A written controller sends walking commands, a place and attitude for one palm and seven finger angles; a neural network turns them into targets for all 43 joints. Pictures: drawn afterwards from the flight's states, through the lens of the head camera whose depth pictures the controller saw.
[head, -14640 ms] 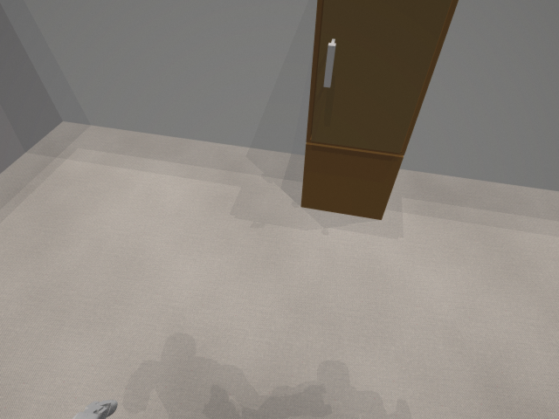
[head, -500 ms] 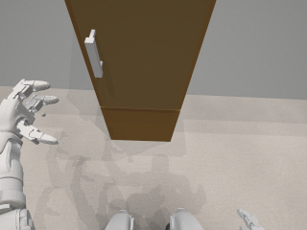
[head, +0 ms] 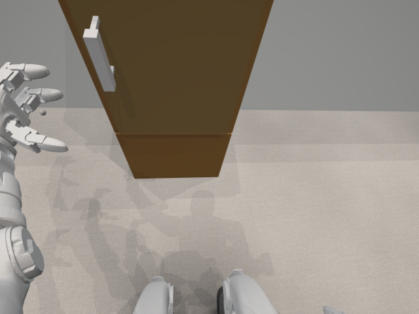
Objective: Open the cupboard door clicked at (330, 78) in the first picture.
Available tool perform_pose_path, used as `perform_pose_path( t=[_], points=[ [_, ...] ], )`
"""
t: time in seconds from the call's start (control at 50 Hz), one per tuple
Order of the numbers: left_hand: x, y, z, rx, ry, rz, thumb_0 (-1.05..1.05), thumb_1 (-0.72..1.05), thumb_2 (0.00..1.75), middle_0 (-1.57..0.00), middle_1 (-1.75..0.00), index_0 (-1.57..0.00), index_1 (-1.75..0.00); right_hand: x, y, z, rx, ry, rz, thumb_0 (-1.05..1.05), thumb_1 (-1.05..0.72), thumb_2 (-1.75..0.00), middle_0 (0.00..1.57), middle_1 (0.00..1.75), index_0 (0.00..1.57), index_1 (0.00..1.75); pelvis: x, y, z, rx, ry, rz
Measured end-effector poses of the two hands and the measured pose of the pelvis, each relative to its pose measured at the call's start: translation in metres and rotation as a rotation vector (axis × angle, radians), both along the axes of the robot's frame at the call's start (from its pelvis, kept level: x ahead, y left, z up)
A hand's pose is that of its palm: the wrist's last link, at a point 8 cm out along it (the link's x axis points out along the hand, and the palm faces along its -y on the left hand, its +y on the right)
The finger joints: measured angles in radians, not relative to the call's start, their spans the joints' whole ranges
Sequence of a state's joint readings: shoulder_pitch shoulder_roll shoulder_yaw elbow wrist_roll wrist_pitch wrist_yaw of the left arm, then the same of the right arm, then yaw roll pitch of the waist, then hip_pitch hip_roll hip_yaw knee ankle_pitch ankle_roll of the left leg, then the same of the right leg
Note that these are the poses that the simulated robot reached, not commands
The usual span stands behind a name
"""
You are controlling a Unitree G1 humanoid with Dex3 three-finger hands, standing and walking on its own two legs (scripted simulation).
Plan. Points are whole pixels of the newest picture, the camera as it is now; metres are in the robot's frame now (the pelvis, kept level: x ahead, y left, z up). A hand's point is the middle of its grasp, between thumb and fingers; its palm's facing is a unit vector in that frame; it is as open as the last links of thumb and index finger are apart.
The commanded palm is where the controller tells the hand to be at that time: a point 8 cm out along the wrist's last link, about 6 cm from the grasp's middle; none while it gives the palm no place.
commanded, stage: move the hooked fingers beside the handle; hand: left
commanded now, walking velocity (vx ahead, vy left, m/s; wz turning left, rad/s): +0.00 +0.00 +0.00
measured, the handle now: (103, 56) +0.60 +0.21 +0.07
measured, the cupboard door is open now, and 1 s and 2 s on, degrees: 0 0 0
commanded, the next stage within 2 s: slide the fingers in behind the handle in 1.34 s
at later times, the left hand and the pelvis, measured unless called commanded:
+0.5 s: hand (59, 77) +0.53 +0.27 +0.08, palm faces +0.00 -1.00 -0.01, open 14.0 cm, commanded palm +0.52 +0.31 +0.07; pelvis +0.00 +0.01 -0.01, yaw -1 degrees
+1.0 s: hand (59, 74) +0.54 +0.28 +0.07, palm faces +0.01 -1.00 -0.03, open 14.0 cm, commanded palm +0.53 +0.30 +0.06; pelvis +0.01 +0.01 -0.01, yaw -1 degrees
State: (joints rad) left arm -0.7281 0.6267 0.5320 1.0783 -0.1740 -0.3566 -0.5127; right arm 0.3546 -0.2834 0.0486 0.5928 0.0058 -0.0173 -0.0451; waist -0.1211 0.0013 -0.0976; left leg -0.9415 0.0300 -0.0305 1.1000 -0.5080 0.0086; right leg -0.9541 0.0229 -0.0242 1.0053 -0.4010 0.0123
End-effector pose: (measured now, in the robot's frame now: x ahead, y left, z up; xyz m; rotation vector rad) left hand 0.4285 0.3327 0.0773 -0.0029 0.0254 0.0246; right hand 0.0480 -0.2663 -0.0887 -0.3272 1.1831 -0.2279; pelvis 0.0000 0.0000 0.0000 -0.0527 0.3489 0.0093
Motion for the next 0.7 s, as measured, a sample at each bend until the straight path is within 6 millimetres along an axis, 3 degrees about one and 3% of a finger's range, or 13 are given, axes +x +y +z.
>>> perform_pose_path(
  t=[0.56,0.7],
  points=[
    [0.089,-0.012,0.002,0.026,0.028,-0.027,-0.02,-0.50,0.30,-0.30,-1.20,-0.30,-1.20,-0.069,0.010,-0.005,-0.017,0.256,-0.099,0.01,-0.91,-0.90,0.21,0.30,0.20,0.30,-0.001,0.007,-0.012,-0.028,0.108,-0.002],
    [0.099,-0.020,-0.005,0.007,0.020,-0.029,-0.02,-0.50,0.30,-0.30,-1.20,-0.30,-1.20,-0.076,0.016,-0.004,0.000,0.296,-0.126,0.01,-0.91,-0.90,0.21,0.30,0.20,0.30,0.004,0.008,-0.012,-0.028,0.123,-0.015]
  ],
)
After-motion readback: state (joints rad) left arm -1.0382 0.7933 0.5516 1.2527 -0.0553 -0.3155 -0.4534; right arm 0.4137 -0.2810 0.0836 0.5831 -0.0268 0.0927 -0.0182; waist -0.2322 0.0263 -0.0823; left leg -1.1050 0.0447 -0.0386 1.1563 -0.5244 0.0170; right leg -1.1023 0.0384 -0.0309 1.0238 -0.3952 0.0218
